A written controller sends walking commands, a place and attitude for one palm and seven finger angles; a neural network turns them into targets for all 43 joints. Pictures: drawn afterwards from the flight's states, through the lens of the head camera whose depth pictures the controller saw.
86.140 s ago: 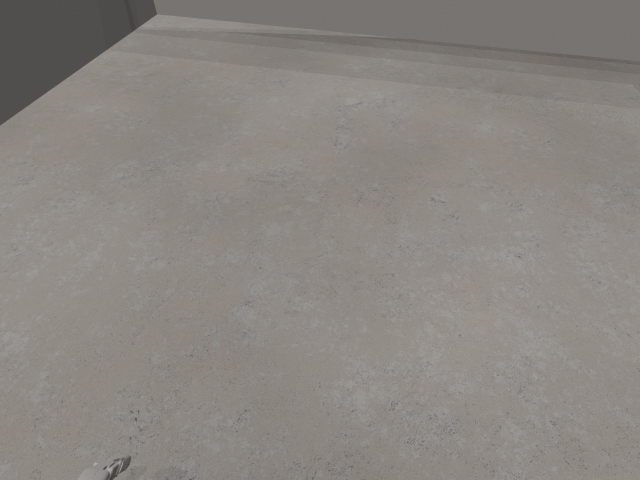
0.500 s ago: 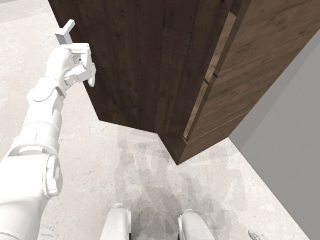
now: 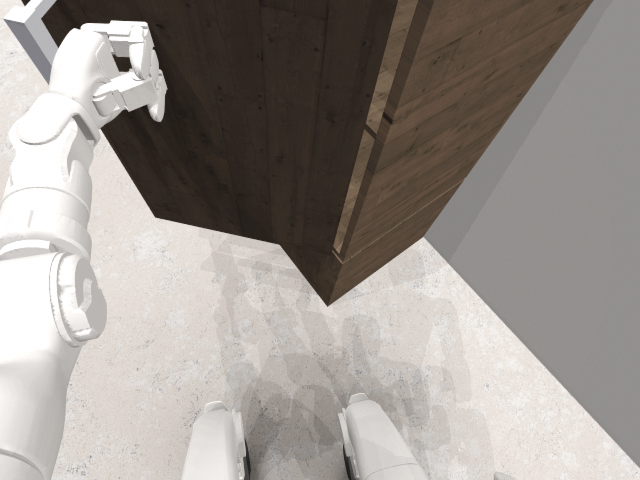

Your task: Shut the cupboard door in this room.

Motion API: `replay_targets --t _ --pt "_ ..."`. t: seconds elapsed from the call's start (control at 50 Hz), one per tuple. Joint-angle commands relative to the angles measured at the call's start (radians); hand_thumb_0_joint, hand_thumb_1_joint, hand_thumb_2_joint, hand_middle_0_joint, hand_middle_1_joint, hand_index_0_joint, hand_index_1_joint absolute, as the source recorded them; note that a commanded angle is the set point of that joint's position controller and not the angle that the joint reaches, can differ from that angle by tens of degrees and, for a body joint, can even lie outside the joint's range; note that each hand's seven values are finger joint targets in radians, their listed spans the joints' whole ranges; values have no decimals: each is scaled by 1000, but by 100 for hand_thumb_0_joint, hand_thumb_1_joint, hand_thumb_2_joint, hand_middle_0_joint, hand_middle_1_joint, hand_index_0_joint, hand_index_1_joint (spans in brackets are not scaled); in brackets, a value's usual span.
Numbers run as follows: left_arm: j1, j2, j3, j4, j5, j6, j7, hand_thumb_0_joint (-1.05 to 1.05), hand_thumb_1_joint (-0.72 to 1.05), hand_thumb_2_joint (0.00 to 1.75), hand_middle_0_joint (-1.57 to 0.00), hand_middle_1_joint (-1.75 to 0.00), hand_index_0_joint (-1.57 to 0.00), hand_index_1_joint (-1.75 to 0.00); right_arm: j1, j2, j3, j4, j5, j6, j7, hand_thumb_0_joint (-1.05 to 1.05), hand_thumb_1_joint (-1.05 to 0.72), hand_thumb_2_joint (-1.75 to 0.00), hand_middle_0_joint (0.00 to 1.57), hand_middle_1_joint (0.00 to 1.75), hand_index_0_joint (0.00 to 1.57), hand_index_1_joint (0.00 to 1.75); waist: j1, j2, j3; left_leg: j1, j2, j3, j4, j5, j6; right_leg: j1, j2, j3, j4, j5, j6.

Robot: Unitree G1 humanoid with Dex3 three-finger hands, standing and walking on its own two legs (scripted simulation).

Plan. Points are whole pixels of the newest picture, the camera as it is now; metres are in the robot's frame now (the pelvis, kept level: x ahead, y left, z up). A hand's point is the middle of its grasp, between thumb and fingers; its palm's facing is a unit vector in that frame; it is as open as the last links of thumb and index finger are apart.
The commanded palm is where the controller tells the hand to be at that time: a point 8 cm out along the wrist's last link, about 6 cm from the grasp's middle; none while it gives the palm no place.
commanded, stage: push the door shut along its arc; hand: left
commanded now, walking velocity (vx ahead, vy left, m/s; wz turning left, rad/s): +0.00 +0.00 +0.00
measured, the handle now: (64, 58) +0.59 +0.21 +0.13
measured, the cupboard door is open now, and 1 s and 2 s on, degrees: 41 31 31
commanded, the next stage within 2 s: pull the fist back off the door in 0.40 s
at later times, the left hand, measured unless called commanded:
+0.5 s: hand (169, 70) +0.56 +0.10 +0.13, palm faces -0.40 -0.91 -0.04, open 3.4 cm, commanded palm +0.59 +0.11 +0.13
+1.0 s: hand (179, 67) +0.56 +0.09 +0.13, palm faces +0.04 -1.00 +0.00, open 3.1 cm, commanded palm +0.52 +0.13 +0.13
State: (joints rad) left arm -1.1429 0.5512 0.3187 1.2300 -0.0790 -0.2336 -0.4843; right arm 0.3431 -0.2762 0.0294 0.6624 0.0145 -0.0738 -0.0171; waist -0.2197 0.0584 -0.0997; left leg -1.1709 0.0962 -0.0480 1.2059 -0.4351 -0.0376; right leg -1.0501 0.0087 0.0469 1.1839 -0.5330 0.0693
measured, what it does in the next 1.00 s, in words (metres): stands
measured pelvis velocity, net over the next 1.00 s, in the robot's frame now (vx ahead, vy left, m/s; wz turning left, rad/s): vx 0.01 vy -0.01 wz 0.00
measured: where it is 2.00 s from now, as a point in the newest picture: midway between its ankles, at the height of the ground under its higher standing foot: outside the picture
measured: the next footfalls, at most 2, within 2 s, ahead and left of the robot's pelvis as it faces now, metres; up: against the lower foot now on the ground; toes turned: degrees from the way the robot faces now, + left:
none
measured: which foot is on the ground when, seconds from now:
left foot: down 0.00-1.00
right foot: down 0.00-1.00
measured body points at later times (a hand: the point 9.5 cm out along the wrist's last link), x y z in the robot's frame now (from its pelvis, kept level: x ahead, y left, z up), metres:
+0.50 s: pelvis -0.01 +0.00 -0.02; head +0.15 +0.03 +0.40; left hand +0.58 +0.15 +0.14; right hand +0.01 -0.28 -0.12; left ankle +0.06 +0.14 -0.63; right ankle +0.02 -0.16 -0.63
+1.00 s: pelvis +0.01 -0.01 +0.02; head +0.13 -0.01 +0.45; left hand +0.55 +0.15 +0.14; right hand -0.02 -0.25 -0.10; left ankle +0.06 +0.14 -0.63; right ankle +0.02 -0.16 -0.63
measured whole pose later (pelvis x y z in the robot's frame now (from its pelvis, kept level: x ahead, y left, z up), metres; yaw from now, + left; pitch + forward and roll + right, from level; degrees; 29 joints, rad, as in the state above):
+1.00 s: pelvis +0.01 -0.01 +0.02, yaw +0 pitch +22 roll -2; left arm -1.05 0.34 0.37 1.16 0.01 -0.27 0.02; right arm 0.46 -0.23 0.00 0.67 -0.05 -0.05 0.06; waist -0.21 0.08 -0.13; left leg -1.07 0.10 -0.04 1.10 -0.41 -0.05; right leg -0.96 0.01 0.05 1.08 -0.51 0.06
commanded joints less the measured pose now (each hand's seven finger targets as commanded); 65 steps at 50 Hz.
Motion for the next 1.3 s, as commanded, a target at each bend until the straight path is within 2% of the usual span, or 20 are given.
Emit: replay_targets --t 0.0,0.06,0.12,0.2,0.28,0.36,0.48,0.5,0.54,0.58,0.62,0.66,0.72,0.78,0.84,1.02,1.12,1.18,1.22,1.28 --pt "-560 223 7 -228 -20 -50 -15 0 90 90 -130 -150 -130 -150 137 -184 -71 -50 -3 -24 -17 0 -90 -90 20 30 20 30 -37 82 -550 569 -51 -10 -78 253 61 10 53 -92 -182 272 -78" --pt "-630 153 -51 -228 -32 -38 -36 0 90 90 -130 -150 -130 -150 141 -178 -72 -34 -5 -33 -24 0 -90 -90 20 30 20 30 -64 94 -555 593 -55 -12 -70 255 66 -20 55 -93 -187 271 -76" --pt "-661 166 -55 -180 -35 -9 -48 0 90 90 -130 -150 -130 -150 144 -183 -66 -22 -3 -38 -31 0 -90 -90 20 30 20 30 -81 70 -512 544 -57 -5 -63 211 74 -30 56 -95 -194 242 -77" --pt "-737 163 -67 -181 -36 -7 -52 0 90 90 -130 -150 -130 -150 152 -183 -61 1 -8 -60 -38 0 -90 -90 20 30 20 30 -93 111 -532 554 -54 -12 -48 215 76 -65 57 -101 -179 230 -80" --pt "-764 73 -125 -168 -22 -1 -40 0 90 90 -130 -150 -130 -150 148 -179 -64 21 -17 -74 -36 0 -90 -90 20 30 20 30 -110 155 -531 608 -50 -30 -43 216 68 -145 54 -119 -165 202 -85" --pt "-840 94 -121 -174 -5 5 -23 0 90 90 -130 -150 -130 -150 156 -183 -62 33 -17 -85 -40 0 -90 -90 20 30 20 30 -132 163 -555 593 -49 -27 -30 193 75 -169 56 -119 -156 189 -83" --pt "-882 87 -141 -181 25 18 -17 0 90 90 -130 -150 -130 -150 161 -182 -61 40 -27 -84 -33 0 -90 -90 20 30 20 30 -133 214 -607 622 -51 -36 -10 235 72 -189 59 -131 -131 204 -93" --pt "-874 130 63 -225 -45 40 180 0 90 90 -130 -150 -130 -150 239 -146 -49 2 -38 -98 -22 0 -90 -90 20 30 20 30 -70 241 -640 564 -30 -52 -43 223 60 -132 42 -112 -135 205 -86" --pt "-777 37 21 -176 -5 58 333 0 90 90 -130 -150 -130 -150 239 -140 -53 3 -47 -97 13 0 -90 -90 20 30 20 30 -73 222 -623 567 -29 -75 -68 212 45 -152 43 -125 -116 191 -78" --pt "-742 5 54 -189 19 58 460 0 90 90 -130 -150 -130 -150 254 -143 -65 -3 -72 -82 39 0 -90 -90 20 30 20 30 -73 157 -598 528 -33 -71 -70 193 40 -140 39 -134 -119 188 -69" --pt "-726 -7 48 -237 97 28 591 0 90 90 -130 -150 -130 -150 264 -137 -71 -14 -92 -68 63 0 -90 -90 20 30 20 30 -63 158 -609 519 -38 -66 -74 198 35 -129 40 -135 -117 187 -66" --pt "-710 -22 -9 -281 191 -19 637 0 90 90 -130 -150 -130 -150 277 -136 -84 -19 -107 -57 86 0 -90 -90 20 30 20 30 -71 186 -645 570 -40 -63 -71 235 32 -137 40 -136 -121 199 -71" --pt "-673 11 -28 -313 222 -55 608 0 90 90 -130 -150 -130 -150 287 -143 -97 -28 -103 -25 95 0 -90 -90 20 30 20 30 -69 155 -657 587 -48 -36 -99 250 37 -30 46 -126 -165 235 -77" --pt "-626 -1 -16 -285 149 -40 535 0 90 90 -130 -150 -130 -150 277 -144 -97 -38 -81 -1 82 0 -90 -90 20 30 20 30 -56 92 -634 575 -59 -18 -139 223 41 72 53 -118 -214 255 -75" --pt "-519 92 104 -277 76 -35 497 0 90 90 -130 -150 -130 -150 268 -145 -91 -53 -68 5 64 0 -90 -90 20 30 20 30 -5 41 -621 540 -65 8 -171 234 47 189 56 -105 -244 304 -71" --pt "-181 -101 -14 -300 75 -160 486 0 90 90 -130 -150 -130 -150 221 -120 -108 -68 -58 16 75 0 -90 -90 20 30 20 30 32 -40 -430 523 -75 57 -215 241 44 250 50 -93 -288 375 -64" --pt "-146 -180 -83 -421 9 -152 436 0 90 90 -130 -150 -130 -150 176 -120 -121 -82 -33 35 59 0 -90 -90 20 30 20 30 39 -37 -439 608 -81 67 -238 264 45 301 47 -88 -318 426 -63" --pt "-183 -230 -133 -587 -18 -184 443 0 90 90 -130 -150 -130 -150 136 -105 -122 -84 -22 25 46 0 -90 -90 20 30 20 30 49 49 -505 716 -80 59 -233 328 39 306 44 -90 -309 468 -66" --pt "-183 -219 -133 -660 -19 -212 462 0 90 90 -130 -150 -130 -150 118 -103 -123 -73 -21 15 40 0 -90 -90 20 30 20 30 56 57 -531 747 -78 53 -227 350 38 313 43 -88 -300 484 -68" --pt "-102 -229 -147 -647 0 -224 486 0 90 90 -130 -150 -130 -150 97 -100 -120 -60 -19 8 36 0 -90 -90 20 30 20 30 63 24 -483 731 -75 49 -237 350 35 308 38 -94 -291 486 -65"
